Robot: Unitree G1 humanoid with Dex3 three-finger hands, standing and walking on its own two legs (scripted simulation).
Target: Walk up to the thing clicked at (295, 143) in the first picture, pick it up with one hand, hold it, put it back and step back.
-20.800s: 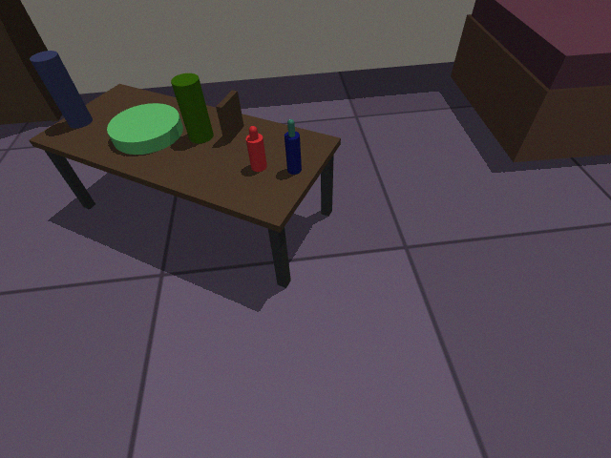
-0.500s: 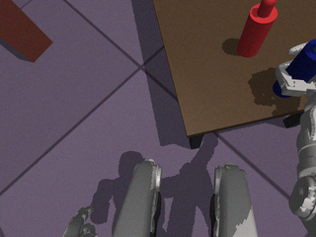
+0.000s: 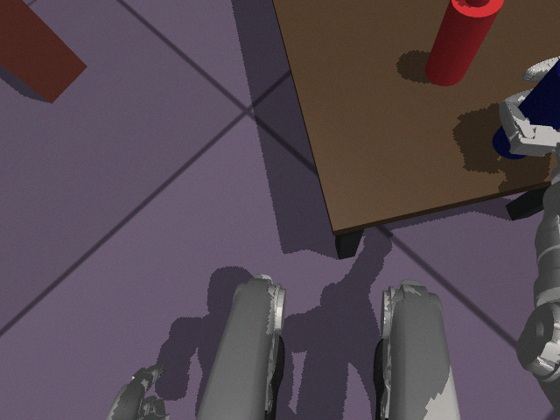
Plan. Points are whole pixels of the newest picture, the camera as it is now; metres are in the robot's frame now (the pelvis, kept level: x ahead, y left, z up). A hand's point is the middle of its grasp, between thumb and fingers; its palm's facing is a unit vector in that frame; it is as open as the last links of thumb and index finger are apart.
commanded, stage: loosen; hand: right
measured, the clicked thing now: (558, 97) +0.50 -0.27 +0.04
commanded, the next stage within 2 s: open in 0.02 s
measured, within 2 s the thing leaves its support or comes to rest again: neither
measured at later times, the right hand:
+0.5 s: hand (534, 109) +0.50 -0.25 +0.02, palm faces +0.23 +0.97 -0.01, open 13.1 cm
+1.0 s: hand out of the picture +0.49 -0.32 +0.12, palm faces +0.28 +0.96 -0.03, open 16.9 cm
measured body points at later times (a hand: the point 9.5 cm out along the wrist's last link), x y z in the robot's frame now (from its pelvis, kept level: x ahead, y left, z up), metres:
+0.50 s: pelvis +0.00 +0.00 +0.00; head +0.20 -0.03 +0.40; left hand +0.09 +0.28 -0.12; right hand +0.48 -0.31 +0.02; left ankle +0.07 +0.14 -0.42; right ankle +0.08 -0.14 -0.42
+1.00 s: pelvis +0.01 +0.00 +0.06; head +0.19 -0.04 +0.47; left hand +0.10 +0.28 -0.05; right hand +0.47 -0.37 +0.13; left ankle +0.07 +0.14 -0.42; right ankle +0.08 -0.14 -0.42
